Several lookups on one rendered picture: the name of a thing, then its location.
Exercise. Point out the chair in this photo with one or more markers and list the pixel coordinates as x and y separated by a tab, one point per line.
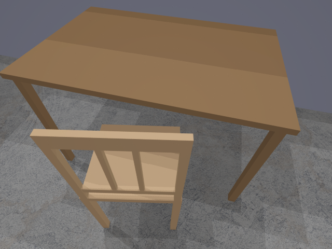
129	163

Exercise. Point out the table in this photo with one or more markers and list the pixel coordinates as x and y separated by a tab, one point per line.
220	71

